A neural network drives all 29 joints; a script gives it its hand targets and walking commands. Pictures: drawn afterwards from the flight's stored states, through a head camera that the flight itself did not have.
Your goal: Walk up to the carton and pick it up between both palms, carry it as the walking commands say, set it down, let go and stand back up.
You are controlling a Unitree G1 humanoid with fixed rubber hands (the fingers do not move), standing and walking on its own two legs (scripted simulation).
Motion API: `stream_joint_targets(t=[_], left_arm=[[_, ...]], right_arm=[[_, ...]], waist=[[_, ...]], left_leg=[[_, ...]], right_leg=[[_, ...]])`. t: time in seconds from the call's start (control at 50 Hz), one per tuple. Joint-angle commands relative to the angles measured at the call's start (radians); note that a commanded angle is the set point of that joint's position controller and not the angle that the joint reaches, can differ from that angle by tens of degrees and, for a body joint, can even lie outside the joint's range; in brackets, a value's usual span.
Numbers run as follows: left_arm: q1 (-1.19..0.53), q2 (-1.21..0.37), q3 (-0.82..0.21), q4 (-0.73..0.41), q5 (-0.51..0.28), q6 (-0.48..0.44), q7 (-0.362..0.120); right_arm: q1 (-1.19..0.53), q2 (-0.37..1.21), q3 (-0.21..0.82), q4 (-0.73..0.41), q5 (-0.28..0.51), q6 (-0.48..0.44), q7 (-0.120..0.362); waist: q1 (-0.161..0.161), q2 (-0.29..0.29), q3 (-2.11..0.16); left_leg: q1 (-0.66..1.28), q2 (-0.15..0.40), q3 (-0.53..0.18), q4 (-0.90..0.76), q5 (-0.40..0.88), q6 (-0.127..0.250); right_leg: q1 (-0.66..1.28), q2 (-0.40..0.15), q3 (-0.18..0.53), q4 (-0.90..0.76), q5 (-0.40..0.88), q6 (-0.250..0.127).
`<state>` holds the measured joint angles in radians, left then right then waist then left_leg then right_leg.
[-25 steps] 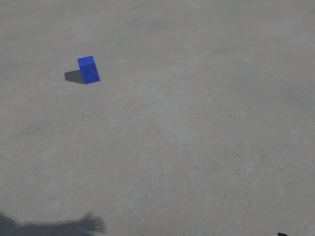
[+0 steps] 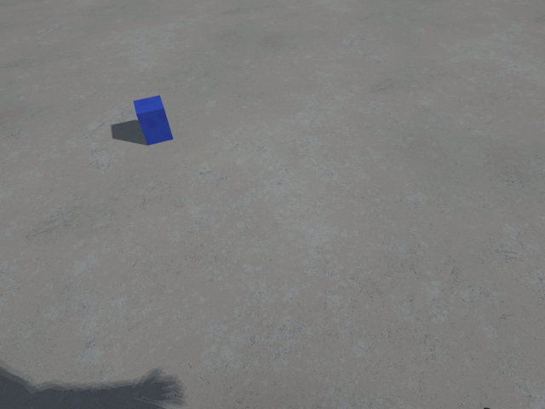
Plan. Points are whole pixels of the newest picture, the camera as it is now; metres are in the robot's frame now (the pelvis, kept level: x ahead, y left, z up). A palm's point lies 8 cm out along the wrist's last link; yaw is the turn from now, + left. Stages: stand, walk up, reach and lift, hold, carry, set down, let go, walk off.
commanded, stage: stand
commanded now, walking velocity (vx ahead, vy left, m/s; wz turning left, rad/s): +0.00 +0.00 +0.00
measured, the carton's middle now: (153, 120) +1.91 +0.81 -0.67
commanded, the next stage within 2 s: walk up in 0.48 s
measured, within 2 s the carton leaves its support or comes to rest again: neither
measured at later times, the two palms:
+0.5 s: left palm out of the picture +0.11 +0.31 -0.10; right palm out of the picture +0.11 -0.31 -0.10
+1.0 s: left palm out of the picture +0.13 +0.46 -0.09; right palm (460, 335) +0.26 -0.27 -0.06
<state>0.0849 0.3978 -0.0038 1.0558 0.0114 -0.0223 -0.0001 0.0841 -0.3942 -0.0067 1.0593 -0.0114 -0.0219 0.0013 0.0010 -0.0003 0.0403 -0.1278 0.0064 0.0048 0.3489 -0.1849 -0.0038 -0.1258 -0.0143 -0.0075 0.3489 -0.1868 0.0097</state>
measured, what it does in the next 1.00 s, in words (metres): walks ahead: left foot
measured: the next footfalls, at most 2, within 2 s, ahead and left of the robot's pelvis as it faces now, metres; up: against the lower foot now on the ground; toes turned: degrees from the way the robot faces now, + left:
left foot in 0.96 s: +0.16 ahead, +0.23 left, +0.00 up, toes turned +15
right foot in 1.32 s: +0.40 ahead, +0.02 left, +0.00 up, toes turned +10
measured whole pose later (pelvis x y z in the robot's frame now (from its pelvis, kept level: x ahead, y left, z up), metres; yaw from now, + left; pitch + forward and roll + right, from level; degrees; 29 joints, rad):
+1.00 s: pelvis +0.08 +0.07 -0.03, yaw +10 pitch -1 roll -1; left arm 0.19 0.56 0.12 0.88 0.05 -0.07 -0.05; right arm 0.17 -0.54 -0.15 0.83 -0.02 -0.04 0.14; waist 0.00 -0.03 -0.02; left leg -0.39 0.09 0.08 0.66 -0.24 0.00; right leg -0.16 -0.18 -0.12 0.80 -0.48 -0.04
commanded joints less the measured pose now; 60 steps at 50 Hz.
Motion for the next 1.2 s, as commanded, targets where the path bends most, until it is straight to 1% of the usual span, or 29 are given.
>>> stream_joint_targets(t=[0.0,0.64,0.66,0.68,0.7,0.72,0.74,0.76,0.78,0.8,0.82,0.84,0.86,0.88,0.9,0.92,0.94,0.96,0.98,1.0,1.02,1.04,1.06,1.08,1.1,1.12,1.14,1.16,1.18], left_arm=[[-0.037,0.173,0.031,-0.041,0.0,-0.009,0.004],[-0.035,0.175,0.036,-0.04,0.0,-0.005,0.006],[0.044,0.333,0.119,-0.11,0.018,-0.037,-0.019],[0.132,0.345,0.138,-0.108,0.026,-0.047,-0.02],[0.189,0.369,0.153,-0.117,0.024,-0.056,-0.015],[0.183,0.371,0.161,-0.144,0.026,-0.068,-0.014],[0.091,0.351,0.157,-0.183,0.018,-0.076,-0.01],[0.032,0.341,0.156,-0.206,0.021,-0.081,-0.01],[-0.001,0.344,0.159,-0.222,0.028,-0.086,-0.017],[-0.03,0.35,0.164,-0.237,0.036,-0.09,-0.021],[-0.044,0.355,0.169,-0.247,0.041,-0.092,-0.025],[-0.038,0.358,0.171,-0.246,0.046,-0.093,-0.03],[-0.037,0.36,0.172,-0.245,0.047,-0.09,-0.035],[-0.034,0.361,0.171,-0.244,0.048,-0.084,-0.04],[-0.04,0.358,0.17,-0.245,0.049,-0.077,-0.042],[-0.035,0.344,0.164,-0.245,0.05,-0.069,-0.043],[0.004,0.297,0.147,-0.244,0.048,-0.059,-0.047],[-0.008,0.217,0.119,-0.285,0.024,-0.059,-0.056],[-0.064,0.198,0.103,-0.341,0.012,-0.068,-0.058],[-0.048,0.288,0.113,-0.332,0.016,-0.071,-0.057],[-0.01,0.303,0.116,-0.298,0.007,-0.076,-0.063],[0.03,0.296,0.115,-0.273,0.004,-0.077,-0.067],[0.054,0.3,0.119,-0.254,0.002,-0.077,-0.072],[0.071,0.303,0.126,-0.242,0.004,-0.073,-0.079],[0.071,0.293,0.129,-0.248,0.005,-0.07,-0.085],[0.054,0.281,0.13,-0.261,0.01,-0.069,-0.09],[0.033,0.27,0.13,-0.273,0.016,-0.07,-0.094],[0.023,0.261,0.13,-0.28,0.019,-0.072,-0.097],[0.021,0.254,0.129,-0.284,0.018,-0.075,-0.099]], right_arm=[[-0.037,-0.173,-0.03,-0.042,0.001,-0.009,-0.004],[-0.034,-0.176,-0.033,-0.04,0.0,-0.006,-0.007],[0.009,-0.302,-0.114,-0.11,-0.028,-0.01,0.046],[-0.067,-0.278,-0.114,-0.167,-0.044,-0.01,0.076],[-0.18,-0.212,-0.108,-0.24,-0.042,-0.008,0.093],[-0.244,-0.194,-0.105,-0.279,-0.045,-0.011,0.101],[-0.183,-0.228,-0.12,-0.271,-0.032,-0.014,0.109],[-0.087,-0.261,-0.143,-0.254,-0.027,-0.013,0.121],[-0.028,-0.269,-0.153,-0.248,-0.019,-0.007,0.136],[-0.014,-0.262,-0.154,-0.254,-0.008,-0.003,0.149],[-0.023,-0.249,-0.153,-0.264,-0.002,0.0,0.161],[-0.04,-0.231,-0.15,-0.274,0.001,0.002,0.17],[-0.026,-0.223,-0.152,-0.269,0.004,0.002,0.173],[0.005,-0.223,-0.155,-0.26,0.006,-0.001,0.172],[0.05,-0.227,-0.16,-0.25,0.01,-0.005,0.167],[0.113,-0.238,-0.167,-0.233,0.009,-0.01,0.158],[0.215,-0.27,-0.18,-0.206,0.002,-0.02,0.141],[0.367,-0.37,-0.205,-0.193,-0.014,-0.027,0.114],[0.337,-0.478,-0.217,-0.234,-0.013,-0.036,0.097],[0.251,-0.474,-0.209,-0.259,0.017,-0.042,0.09],[0.196,-0.423,-0.189,-0.279,0.018,-0.048,0.087],[0.158,-0.376,-0.172,-0.297,0.015,-0.056,0.083],[0.141,-0.35,-0.16,-0.308,0.012,-0.06,0.078],[0.146,-0.346,-0.153,-0.316,0.003,-0.061,0.079],[0.165,-0.344,-0.151,-0.324,-0.001,-0.063,0.083],[0.184,-0.345,-0.152,-0.331,-0.004,-0.065,0.085],[0.198,-0.346,-0.153,-0.338,-0.005,-0.069,0.085],[0.204,-0.344,-0.153,-0.343,-0.005,-0.072,0.084],[0.2,-0.342,-0.153,-0.349,-0.005,-0.076,0.083]], waist=[[0.0,0.001,-0.057],[-0.001,0.001,-0.058],[0.043,-0.037,-0.143],[0.088,-0.052,-0.075],[0.132,-0.153,0.009],[0.141,-0.146,0.042],[0.068,-0.063,0.033],[0.006,-0.047,0.014],[-0.02,-0.092,-0.005],[-0.03,-0.149,-0.009],[-0.033,-0.174,0.007],[-0.029,-0.169,0.027],[-0.033,-0.154,0.032],[-0.037,-0.139,0.025],[-0.051,-0.112,0.02],[-0.075,-0.032,0.006],[-0.109,0.114,-0.034],[-0.189,0.387,-0.056],[-0.165,0.371,-0.042],[-0.101,0.147,-0.028],[-0.054,0.104,-0.013],[-0.021,0.114,0.003],[-0.005,0.136,0.009],[-0.008,0.154,0.008],[-0.013,0.164,0.011],[-0.022,0.167,0.017],[-0.029,0.157,0.022],[-0.03,0.147,0.021],[-0.025,0.143,0.016]], left_leg=[[0.004,0.118,-0.095,-0.058,0.104,0.032],[0.021,0.122,-0.091,-0.065,0.139,0.031],[-0.153,0.096,-0.14,0.059,-0.352,0.078],[-0.389,0.08,-0.139,0.158,-0.449,0.078],[-0.652,0.028,-0.024,0.363,-0.293,0.04],[-0.75,0.086,-0.084,0.556,-0.231,0.02],[-0.701,0.139,-0.152,0.603,-0.164,0.006],[-0.607,0.164,-0.144,0.588,-0.141,-0.013],[-0.524,0.17,-0.106,0.561,-0.15,-0.027],[-0.45,0.172,-0.066,0.53,-0.167,-0.036],[-0.378,0.174,-0.033,0.47,-0.176,-0.038],[-0.316,0.167,0.008,0.395,-0.173,-0.033],[-0.244,0.144,0.061,0.352,-0.137,-0.03],[-0.177,0.117,0.113,0.333,-0.104,-0.022],[-0.11,0.093,0.155,0.301,-0.084,-0.011],[-0.021,0.054,0.178,0.252,-0.103,0.002],[0.105,0.003,0.17,0.203,-0.191,0.024],[0.239,0.17,-0.21,-0.024,-0.542,0.121],[0.14,0.371,-0.732,-0.272,-0.835,0.243],[0.093,0.421,-0.703,-0.239,-0.811,0.28],[0.047,0.374,-0.583,-0.191,-0.685,0.261],[-0.013,0.31,-0.451,-0.175,-0.555,0.234],[-0.085,0.259,-0.346,-0.174,-0.461,0.214],[-0.137,0.233,-0.279,-0.172,-0.4,0.223],[-0.145,0.233,-0.271,-0.172,-0.407,0.239],[-0.138,0.252,-0.286,-0.178,-0.431,0.254],[-0.133,0.262,-0.291,-0.183,-0.443,0.255],[-0.131,0.264,-0.285,-0.185,-0.434,0.247],[-0.136,0.257,-0.265,-0.18,-0.407,0.235]], right_leg=[[0.007,-0.114,0.092,-0.056,0.106,-0.036],[0.026,-0.118,0.087,-0.064,0.138,-0.034],[0.147,-0.109,0.025,0.049,-0.316,-0.09],[0.192,-0.202,0.164,0.007,-0.551,-0.144],[0.283,-0.376,0.368,-0.153,-0.7,-0.228],[0.251,-0.501,0.469,-0.246,-0.655,-0.288],[0.183,-0.482,0.389,-0.247,-0.553,-0.263],[0.135,-0.437,0.28,-0.243,-0.479,-0.225],[0.096,-0.396,0.18,-0.252,-0.457,-0.203],[0.033,-0.37,0.101,-0.264,-0.449,-0.192],[-0.032,-0.345,0.027,-0.26,-0.435,-0.178],[-0.081,-0.324,-0.031,-0.248,-0.426,-0.169],[-0.124,-0.303,-0.07,-0.219,-0.431,-0.162],[-0.162,-0.296,-0.091,-0.181,-0.466,-0.161],[-0.197,-0.289,-0.111,-0.126,-0.505,-0.16],[-0.237,-0.259,-0.146,0.003,-0.508,-0.154],[-0.292,-0.195,-0.194,0.262,-0.453,-0.143],[-0.515,-0.083,-0.258,0.729,-0.34,-0.089],[-0.708,-0.032,-0.038,0.914,-0.363,-0.056],[-0.69,-0.098,0.076,0.915,-0.231,-0.052],[-0.65,-0.133,0.062,0.851,-0.167,-0.046],[-0.579,-0.148,0.057,0.748,-0.151,-0.04],[-0.49,-0.139,0.039,0.632,-0.163,-0.029],[-0.423,-0.118,-0.002,0.555,-0.188,-0.018],[-0.406,-0.102,-0.021,0.506,-0.2,-0.014],[-0.415,-0.097,-0.03,0.462,-0.185,-0.014],[-0.418,-0.097,-0.031,0.419,-0.143,-0.015],[-0.408,-0.097,-0.032,0.382,-0.086,-0.016],[-0.382,-0.095,-0.036,0.348,-0.042,-0.016]])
